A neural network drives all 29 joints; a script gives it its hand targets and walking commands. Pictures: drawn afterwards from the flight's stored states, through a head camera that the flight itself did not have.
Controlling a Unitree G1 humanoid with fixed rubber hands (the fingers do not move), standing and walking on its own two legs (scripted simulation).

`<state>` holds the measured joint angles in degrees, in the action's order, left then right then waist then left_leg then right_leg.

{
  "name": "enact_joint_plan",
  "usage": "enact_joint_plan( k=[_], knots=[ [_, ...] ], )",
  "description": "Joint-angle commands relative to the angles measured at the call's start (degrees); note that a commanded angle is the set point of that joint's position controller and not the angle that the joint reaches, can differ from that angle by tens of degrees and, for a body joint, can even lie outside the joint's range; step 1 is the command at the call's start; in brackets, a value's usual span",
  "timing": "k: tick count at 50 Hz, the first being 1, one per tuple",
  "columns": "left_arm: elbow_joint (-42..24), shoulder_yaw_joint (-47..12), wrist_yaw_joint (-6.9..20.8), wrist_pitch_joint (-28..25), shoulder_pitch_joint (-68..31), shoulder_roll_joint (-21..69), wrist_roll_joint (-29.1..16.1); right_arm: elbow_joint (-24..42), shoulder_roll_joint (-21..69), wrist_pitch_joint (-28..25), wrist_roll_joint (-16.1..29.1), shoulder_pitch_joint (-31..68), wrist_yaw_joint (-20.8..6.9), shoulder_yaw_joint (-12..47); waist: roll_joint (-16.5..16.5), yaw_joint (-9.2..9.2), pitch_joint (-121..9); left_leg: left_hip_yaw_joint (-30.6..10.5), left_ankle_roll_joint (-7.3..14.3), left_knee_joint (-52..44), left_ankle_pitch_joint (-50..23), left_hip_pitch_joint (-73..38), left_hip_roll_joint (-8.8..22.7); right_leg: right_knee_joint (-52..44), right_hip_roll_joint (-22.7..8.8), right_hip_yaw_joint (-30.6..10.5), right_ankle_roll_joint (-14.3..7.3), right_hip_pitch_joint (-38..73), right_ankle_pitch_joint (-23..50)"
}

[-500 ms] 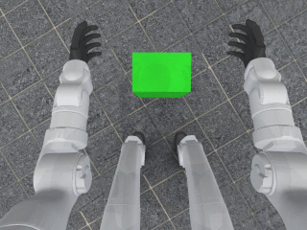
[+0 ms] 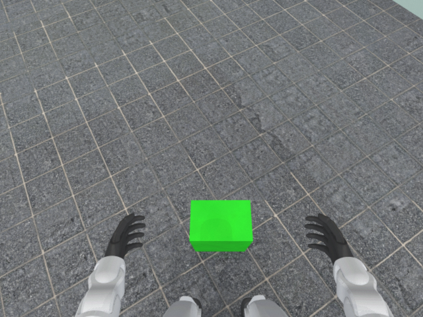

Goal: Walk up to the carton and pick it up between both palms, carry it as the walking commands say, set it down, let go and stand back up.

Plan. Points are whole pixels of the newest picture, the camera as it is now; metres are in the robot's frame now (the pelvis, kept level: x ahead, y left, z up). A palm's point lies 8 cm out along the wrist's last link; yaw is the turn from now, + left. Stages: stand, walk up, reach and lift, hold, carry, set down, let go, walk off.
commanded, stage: let go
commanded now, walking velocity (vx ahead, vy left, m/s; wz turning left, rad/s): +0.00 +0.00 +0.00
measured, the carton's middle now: (220, 228) +0.38 +0.00 -0.60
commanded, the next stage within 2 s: stand in 0.62 s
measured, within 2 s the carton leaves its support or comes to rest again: neither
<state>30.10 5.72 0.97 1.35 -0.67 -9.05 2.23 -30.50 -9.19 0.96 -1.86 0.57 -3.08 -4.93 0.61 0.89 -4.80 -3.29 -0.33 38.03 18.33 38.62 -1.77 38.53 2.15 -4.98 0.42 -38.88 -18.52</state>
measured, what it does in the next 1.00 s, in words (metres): stands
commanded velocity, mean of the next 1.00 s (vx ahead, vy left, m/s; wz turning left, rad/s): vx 0.00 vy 0.00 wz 0.00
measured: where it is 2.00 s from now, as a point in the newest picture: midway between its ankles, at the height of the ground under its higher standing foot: outside the picture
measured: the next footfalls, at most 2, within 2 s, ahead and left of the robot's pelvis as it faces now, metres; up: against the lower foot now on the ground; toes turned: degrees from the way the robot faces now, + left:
none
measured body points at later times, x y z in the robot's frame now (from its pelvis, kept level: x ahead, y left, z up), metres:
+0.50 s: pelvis +0.01 +0.01 +0.02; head +0.02 +0.01 +0.47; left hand +0.18 +0.25 -0.05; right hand +0.18 -0.22 -0.05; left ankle -0.01 +0.12 -0.72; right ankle -0.01 -0.12 -0.72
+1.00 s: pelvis +0.01 +0.01 +0.02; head -0.08 +0.02 +0.46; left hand +0.11 +0.30 -0.07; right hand +0.13 -0.29 -0.05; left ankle -0.01 +0.12 -0.72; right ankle -0.01 -0.12 -0.72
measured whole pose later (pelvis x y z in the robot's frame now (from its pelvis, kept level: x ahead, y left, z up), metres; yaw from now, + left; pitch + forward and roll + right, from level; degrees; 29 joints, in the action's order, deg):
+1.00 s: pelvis +0.01 +0.01 +0.02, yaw +0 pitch -3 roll +0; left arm 42.5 3.1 -0.8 -0.5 19.4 -18.5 3.1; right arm -42.5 -18.1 -0.3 -2.5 -16.6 0.5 -5.0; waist 0.6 0.0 -9.6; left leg -3.1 0.9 29.7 18.3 8.3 -1.8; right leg 28.4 0.8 -3.9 1.0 -7.7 -17.8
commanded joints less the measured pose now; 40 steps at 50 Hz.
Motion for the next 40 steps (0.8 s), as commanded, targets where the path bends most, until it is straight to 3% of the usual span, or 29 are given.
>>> enact_joint_plan(
  k=[1,2,4,5,7,9,10,11,13,14,16,17,20,23,29,30,31,32,33,35,37,40],
  knots=[
    [-11.33,0.01,1.0,-4.02,13.3,-5.53,0.06,12.11,-4.52,-3.54,-0.38,-13.0,0.96,-0.09,1.59,-0.72,-24.38,2.19,-1.26,-5.65,-34.41,-26.97,-2.26,-7.15,0.86,2.26,1.82,27.36,38.27],
    [-11.69,-0.06,1.22,-4.06,6.5,-7.15,-0.94,12.8,-6.02,-3.62,0.33,-6.92,1.04,-0.13,1.81,-0.55,-17.61,2.22,-0.95,-5.55,-31.3,-23.65,-2.13,-7.6,0.41,1.75,2.07,23.92,35.64],
    [-11.61,-0.24,1.16,-3.96,15.12,-6.27,-0.57,12.24,-5.47,-3.63,0.57,-14.95,0.93,0.46,-0.32,-0.67,-16.71,2.41,-1.04,-8.28,-32.36,-29.73,-2.27,-10.53,0.48,2.35,1.99,27.52,34.81],
    [-12.55,-0.39,1.21,-3.76,13.56,-7.35,-0.2,12.96,-5.81,-3.53,1.1,-13.73,0.72,0.81,-1.02,-1.39,-13.31,1.99,-1.27,-8.72,-32.22,-29.93,-1.98,-11.26,0.78,2.46,1.6,26.32,31.79],
    [-11.76,-1.08,1.22,-3.37,16.33,-6.76,-1.45,12.58,-6.3,-3.16,2.08,-16.09,0.32,1.86,-1.45,-1.01,-9.63,2.22,-1.33,-10.94,-31.55,-32.24,-2.07,-13.07,0.81,2.92,1.61,27.31,30.52],
    [-12.02,-1.71,1.61,-2.49,11.59,-8.16,-2.91,13.44,-7.96,-2.35,2.56,-10.91,0.25,1.56,-0.42,-0.6,-1.52,1.95,-0.98,-12.87,-24.13,-30.5,-1.45,-14.49,0.66,2.98,1.49,25.49,23.28],
    [-12.99,-1.42,1.81,-2.17,10.24,-8.67,-2.71,14.12,-8.66,-1.89,2.29,-9.51,0.13,0.96,-1.65,-0.72,-0.86,1.82,-1.06,-14.09,-20.55,-31.59,-1.1,-15.19,0.62,3.18,1.31,26.42,19.08],
    [-12.37,-1.13,1.92,-1.25,11.02,-9.19,-2.5,13.12,-8.61,-1.19,2.31,-10.63,0.1,1.31,-0.75,-0.56,1.33,2.09,-0.95,-14.36,-19.26,-31.63,-1.11,-15.84,0.36,3.21,1.28,26.92,17.87],
    [-12.12,-0.29,2.07,0.51,10.77,-9.63,-2.06,11.93,-8.9,0.65,1.81,-11.01,-0.57,0.47,-2.45,-0.98,3.0,2.23,-1.06,-15.99,-15.88,-34.04,-0.78,-16.92,0.3,3.79,0.77,28.42,12.95],
    [-13.21,-1.16,2.47,1.07,10.05,-9.68,-2.81,11.69,-9.1,1.39,1.76,-11.32,-0.82,0.65,-2.12,-0.16,3.52,2.47,-0.78,-15.97,-15.32,-34.56,-1.06,-17.28,0.26,3.73,0.7,28.51,12.52],
    [-11.61,-1.28,2.57,2.18,11.57,-9.76,-2.64,11.07,-8.95,2.48,2.05,-13.05,-0.95,1.66,-1.79,-0.19,4.94,2.67,-0.73,-16.41,-16.29,-35.31,-1.06,-17.55,0.39,4.05,0.78,29.5,13.52],
    [-11.47,-1.27,2.46,2.58,11.26,-9.5,-2.17,10.99,-8.75,2.89,1.93,-12.49,-1.21,1.46,-3.15,-0.93,5.01,2.49,-0.83,-16.56,-16.43,-36.25,-0.76,-17.07,0.26,3.94,0.43,29.96,13.45],
    [-11.4,-1.78,2.6,3.34,11.03,-9.25,-2.0,11.43,-9.03,3.48,1.49,-11.1,-1.35,1.47,-0.33,-0.8,6.22,2.14,-0.53,-16.79,-18.07,-35.61,-1.04,-16.69,0.93,4.39,0.86,31.77,14.83],
    [-10.3,-2.43,3.05,4.76,11.09,-8.84,-2.44,11.2,-9.84,4.88,0.77,-9.47,-1.21,0.72,0.66,0.22,8.95,3.03,-0.16,-16.99,-14.7,-35.58,-1.08,-17.14,0.61,4.41,0.93,32.43,12.55],
    [-12.14,-2.24,2.17,4.33,10.53,-10.04,-1.8,11.7,-9.9,6.37,1.13,-10.04,-0.77,0.63,-1.14,-0.92,7.33,2.22,-0.51,-16.24,-21.28,-37.29,-0.56,-15.76,1.49,4.89,0.83,33.89,16.23],
    [-3.05,0.07,-0.33,2.12,14.26,-15.3,-0.94,2.43,-16.88,3.5,1.07,-10.42,2.18,-1.46,0.71,-2.71,-4.36,1.01,-0.96,-11.44,-30.17,-34.2,3.82,-12.93,-2.5,4.9,0.89,31.95,23.24],
    [-2.04,0.11,-1.48,1.14,14.34,-17.22,-0.13,2.59,-17.31,1.97,0.91,-10.19,2.8,-1.59,2.09,-2.14,-5.57,-0.06,-1.0,-12.09,-28.69,-33.47,3.76,-12.19,-2.62,3.76,1.33,33.7,22.6],
    [-1.14,-0.42,-1.61,0.5,14.09,-15.89,-0.16,1.43,-17.16,1.18,0.4,-9.81,2.94,-1.6,-0.19,-1.99,-6.27,0.47,-0.83,-11.98,-26.19,-33.21,3.54,-12.41,-3.5,2.35,1.37,33.48,22.38],
    [-1.25,-0.2,-1.84,-0.07,13.98,-16.61,-0.03,0.75,-17.0,0.46,0.64,-10.77,3.13,-1.87,1.25,-1.43,-6.67,1.07,-0.84,-11.25,-25.82,-33.99,4.33,-12.12,-3.97,2.31,0.54,33.45,22.91],
    [0.54,-1.14,-1.97,-1.15,13.57,-15.11,0.24,-1.13,-15.76,-0.73,0.02,-11.21,3.37,-1.53,0.85,-1.26,-5.89,0.61,-0.15,-10.58,-27.07,-33.25,4.03,-12.06,-4.53,1.72,0.18,32.07,26.67],
    [1.87,-1.17,-2.15,-1.84,14.19,-15.39,0.3,-2.72,-15.94,-1.31,-0.34,-11.68,3.53,-1.74,-1.94,-1.33,-3.05,0.35,0.26,-10.8,-26.5,-32.56,4.0,-12.39,-4.41,1.55,0.13,28.73,24.81],
    [4.14,-0.77,-2.18,-2.6,14.34,-16.08,0.75,-4.24,-16.04,-2.0,-0.36,-11.59,3.76,-1.81,-3.37,-0.83,1.36,-0.93,1.14,-11.29,-26.54,-30.62,4.44,-12.9,-4.59,1.33,-0.52,25.96,22.93]
  ],
)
